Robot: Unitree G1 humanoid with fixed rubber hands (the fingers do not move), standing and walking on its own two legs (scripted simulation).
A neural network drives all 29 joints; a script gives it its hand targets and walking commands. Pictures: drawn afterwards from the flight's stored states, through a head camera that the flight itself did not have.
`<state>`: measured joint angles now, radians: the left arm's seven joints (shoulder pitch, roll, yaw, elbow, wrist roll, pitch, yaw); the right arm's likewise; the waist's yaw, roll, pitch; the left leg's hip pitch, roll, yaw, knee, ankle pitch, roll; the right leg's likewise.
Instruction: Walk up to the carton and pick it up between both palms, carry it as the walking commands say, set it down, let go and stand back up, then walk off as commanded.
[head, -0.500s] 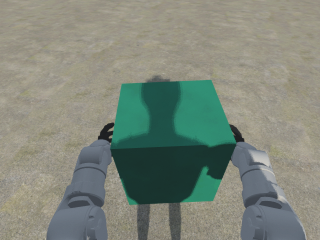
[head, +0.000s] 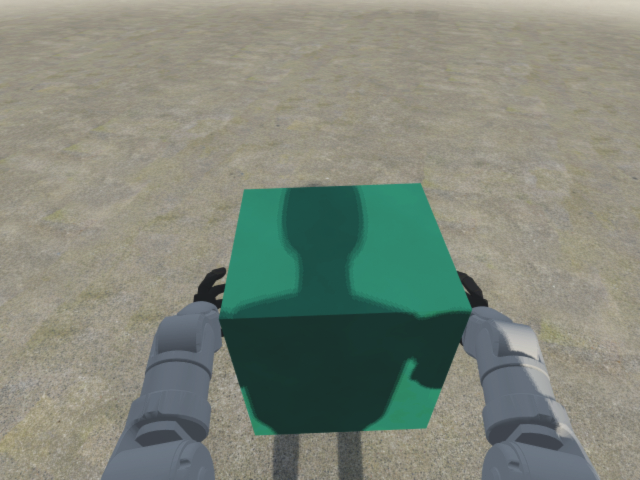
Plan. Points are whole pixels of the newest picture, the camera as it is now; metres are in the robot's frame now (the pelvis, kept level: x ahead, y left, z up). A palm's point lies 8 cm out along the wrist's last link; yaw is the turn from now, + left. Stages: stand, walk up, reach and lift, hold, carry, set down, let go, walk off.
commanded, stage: reach and lift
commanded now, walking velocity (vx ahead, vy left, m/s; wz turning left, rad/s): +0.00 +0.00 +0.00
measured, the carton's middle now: (336, 311) +0.37 -0.01 +0.01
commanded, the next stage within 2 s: hold in 0.74 s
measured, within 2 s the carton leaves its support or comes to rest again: neither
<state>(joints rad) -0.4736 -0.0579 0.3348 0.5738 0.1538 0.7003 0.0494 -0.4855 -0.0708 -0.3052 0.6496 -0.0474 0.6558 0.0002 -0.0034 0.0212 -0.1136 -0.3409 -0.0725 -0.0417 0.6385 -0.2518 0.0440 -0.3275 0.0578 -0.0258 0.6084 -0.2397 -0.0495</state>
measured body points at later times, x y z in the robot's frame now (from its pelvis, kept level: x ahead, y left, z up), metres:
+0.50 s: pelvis +0.00 +0.01 +0.00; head -0.05 +0.01 +0.45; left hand +0.33 +0.18 +0.04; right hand +0.33 -0.18 +0.05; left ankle +0.06 +0.08 -0.72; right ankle +0.06 -0.09 -0.72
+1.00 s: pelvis +0.00 +0.02 +0.00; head -0.06 +0.02 +0.45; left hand +0.32 +0.19 +0.04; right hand +0.32 -0.18 +0.05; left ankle +0.06 +0.08 -0.72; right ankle +0.06 -0.09 -0.72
